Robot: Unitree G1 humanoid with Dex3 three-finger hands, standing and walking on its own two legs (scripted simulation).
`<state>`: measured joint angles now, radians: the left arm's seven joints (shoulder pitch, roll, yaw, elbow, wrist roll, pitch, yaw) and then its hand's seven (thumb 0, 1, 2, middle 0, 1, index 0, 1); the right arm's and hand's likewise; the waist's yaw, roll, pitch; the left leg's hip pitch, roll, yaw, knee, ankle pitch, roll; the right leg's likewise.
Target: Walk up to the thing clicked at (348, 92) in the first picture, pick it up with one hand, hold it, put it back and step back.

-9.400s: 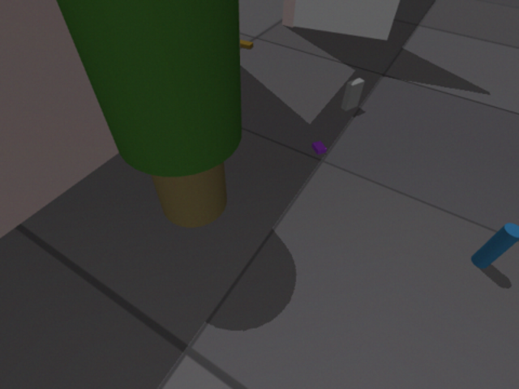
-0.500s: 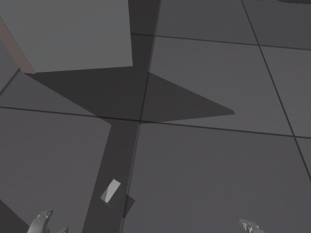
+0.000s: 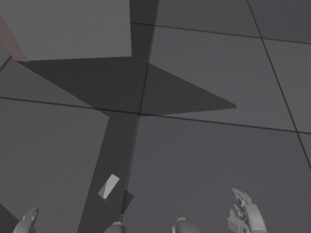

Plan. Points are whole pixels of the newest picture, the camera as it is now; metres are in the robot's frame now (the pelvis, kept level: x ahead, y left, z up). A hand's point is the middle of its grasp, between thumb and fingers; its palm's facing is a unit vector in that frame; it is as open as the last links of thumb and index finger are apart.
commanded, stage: go down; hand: left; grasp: from the side
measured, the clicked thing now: (111, 190) +0.37 +0.18 -0.62
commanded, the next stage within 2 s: none
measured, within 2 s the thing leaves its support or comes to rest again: neither
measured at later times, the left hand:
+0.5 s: hand out of the picture +0.16 +0.29 -0.17, palm faces +0.10 -0.95 -0.28, open 17.1 cm
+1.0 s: hand (45, 205) +0.25 +0.34 -0.25, palm faces +0.12 -0.97 -0.21, open 17.3 cm
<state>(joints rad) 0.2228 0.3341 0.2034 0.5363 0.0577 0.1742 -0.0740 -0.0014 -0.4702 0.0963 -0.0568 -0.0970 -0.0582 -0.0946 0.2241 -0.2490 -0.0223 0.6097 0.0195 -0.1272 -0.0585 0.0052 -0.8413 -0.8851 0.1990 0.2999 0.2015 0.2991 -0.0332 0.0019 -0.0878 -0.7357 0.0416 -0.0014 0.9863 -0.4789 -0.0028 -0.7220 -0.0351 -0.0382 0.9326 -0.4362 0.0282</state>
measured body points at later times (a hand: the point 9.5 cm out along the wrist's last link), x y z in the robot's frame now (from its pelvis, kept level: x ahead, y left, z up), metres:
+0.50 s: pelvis -0.02 +0.00 -0.06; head +0.09 +0.02 +0.37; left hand +0.15 +0.34 -0.15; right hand +0.16 -0.26 -0.14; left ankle +0.00 +0.12 -0.68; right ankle +0.01 -0.14 -0.68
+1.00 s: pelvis -0.07 -0.01 -0.19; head +0.11 +0.03 +0.22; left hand +0.24 +0.39 -0.24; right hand +0.09 -0.28 -0.30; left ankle +0.00 +0.12 -0.68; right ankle +0.01 -0.14 -0.68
